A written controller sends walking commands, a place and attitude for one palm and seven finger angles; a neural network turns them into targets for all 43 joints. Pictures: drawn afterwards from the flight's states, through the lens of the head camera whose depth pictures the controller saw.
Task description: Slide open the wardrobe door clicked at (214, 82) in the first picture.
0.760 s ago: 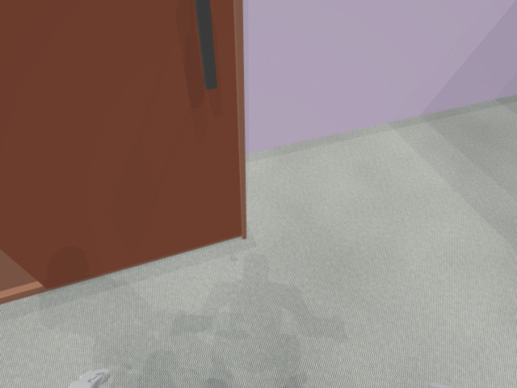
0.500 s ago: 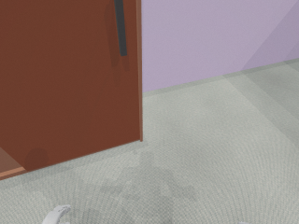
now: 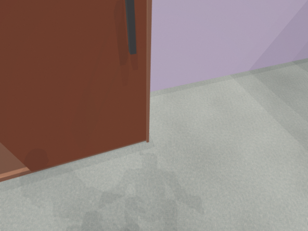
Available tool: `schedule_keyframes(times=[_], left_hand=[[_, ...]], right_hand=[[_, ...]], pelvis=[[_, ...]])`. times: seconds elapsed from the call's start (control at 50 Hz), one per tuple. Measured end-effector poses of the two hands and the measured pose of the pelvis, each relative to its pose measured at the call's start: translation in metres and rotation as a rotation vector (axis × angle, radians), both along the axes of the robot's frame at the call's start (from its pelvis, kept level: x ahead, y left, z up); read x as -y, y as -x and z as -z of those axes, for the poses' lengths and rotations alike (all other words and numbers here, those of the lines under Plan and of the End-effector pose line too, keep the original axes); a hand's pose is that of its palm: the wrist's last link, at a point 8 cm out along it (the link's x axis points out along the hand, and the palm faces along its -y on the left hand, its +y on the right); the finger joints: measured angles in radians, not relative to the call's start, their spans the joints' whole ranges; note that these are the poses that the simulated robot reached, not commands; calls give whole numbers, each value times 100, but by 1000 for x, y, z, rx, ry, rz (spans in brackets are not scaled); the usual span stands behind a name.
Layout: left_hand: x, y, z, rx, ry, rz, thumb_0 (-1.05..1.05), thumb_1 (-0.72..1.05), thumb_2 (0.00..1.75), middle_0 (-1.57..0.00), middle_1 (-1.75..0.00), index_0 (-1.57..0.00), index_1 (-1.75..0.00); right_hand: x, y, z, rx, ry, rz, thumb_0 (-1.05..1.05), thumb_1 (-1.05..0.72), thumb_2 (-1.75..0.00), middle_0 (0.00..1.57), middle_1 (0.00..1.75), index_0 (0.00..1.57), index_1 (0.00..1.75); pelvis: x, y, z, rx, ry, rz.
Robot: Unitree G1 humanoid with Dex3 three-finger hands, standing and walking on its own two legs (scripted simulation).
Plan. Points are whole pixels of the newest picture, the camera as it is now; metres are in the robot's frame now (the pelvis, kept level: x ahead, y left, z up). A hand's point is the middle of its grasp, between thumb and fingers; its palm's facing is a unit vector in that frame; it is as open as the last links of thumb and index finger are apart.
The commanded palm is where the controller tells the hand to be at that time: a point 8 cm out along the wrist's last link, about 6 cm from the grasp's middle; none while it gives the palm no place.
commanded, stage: stand and wait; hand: right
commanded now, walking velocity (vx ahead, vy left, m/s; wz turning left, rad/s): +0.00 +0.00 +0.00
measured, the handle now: (129, 21) +0.80 +0.15 +0.17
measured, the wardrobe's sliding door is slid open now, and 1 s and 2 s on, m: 0.00 0.00 0.00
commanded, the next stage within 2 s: look at it before walking up in 0.06 s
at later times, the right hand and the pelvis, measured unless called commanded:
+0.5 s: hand out of the picture +0.08 -0.24 -0.15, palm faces -0.03 +0.94 -0.34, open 7.4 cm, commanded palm none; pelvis +0.00 +0.00 +0.00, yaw +0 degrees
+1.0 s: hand out of the picture +0.07 -0.23 -0.16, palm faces -0.05 +0.95 -0.31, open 7.4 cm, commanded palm none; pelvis -0.01 +0.00 +0.00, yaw +4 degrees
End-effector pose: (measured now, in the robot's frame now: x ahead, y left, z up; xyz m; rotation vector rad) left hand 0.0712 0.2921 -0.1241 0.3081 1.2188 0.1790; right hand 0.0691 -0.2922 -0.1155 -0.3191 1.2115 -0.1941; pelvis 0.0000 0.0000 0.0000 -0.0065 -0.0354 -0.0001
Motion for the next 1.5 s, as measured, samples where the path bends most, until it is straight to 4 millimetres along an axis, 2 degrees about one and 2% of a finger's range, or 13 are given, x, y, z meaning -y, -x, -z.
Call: schedule_keyframes(times=[0.28,0.52,0.92,1.02,1.12,1.26,1.38,1.5], left_hand=[[-1,6,0,8,8,-6,1,91,89,-20,-30,-20,-30],[-2,7,-1,-8,4,-4,1,91,89,-20,-30,-20,-30],[3,-4,0,22,2,-18,1,91,89,-20,-30,-20,-30],[15,10,8,40,32,-73,1,91,89,-20,-30,-20,-30],[24,37,22,23,69,-134,1,91,89,-20,-30,-20,-30],[14,70,50,-7,121,-218,1,91,89,-20,-30,-20,-30],[8,83,33,-16,126,-252,1,91,89,-20,-30,-20,-30],[8,94,21,-1,96,-294,1,91,89,-20,-30,-20,-30]], right_hand=[[-7,-9,-3,35,-7,-15,1,-90,-90,20,30,21,30],[-7,-3,-1,12,-7,-7,1,-90,-90,20,30,21,30],[-8,2,4,-16,-9,5,1,-90,-90,20,30,21,30],[-22,5,16,-52,-40,-26,1,-90,-90,20,30,21,30],[-41,6,28,-70,-76,-68,1,-90,-90,20,30,21,30],[-70,12,32,-60,-68,-110,1,-90,-90,20,30,21,30],[-83,28,17,-95,-74,-110,1,-90,-90,20,30,21,30],[-82,25,13,-93,-85,-136,1,-90,-90,20,30,21,30]], pelvis=[[-4,4,-1,1,0,-3],[-4,4,-2,-5,-1,-2],[-3,2,0,-9,-2,-30],[-3,7,6,-11,3,-78],[-6,17,15,-13,19,-123],[-22,27,28,-2,22,-185],[-26,33,10,-30,27,-217],[-20,34,3,-48,23,-256]])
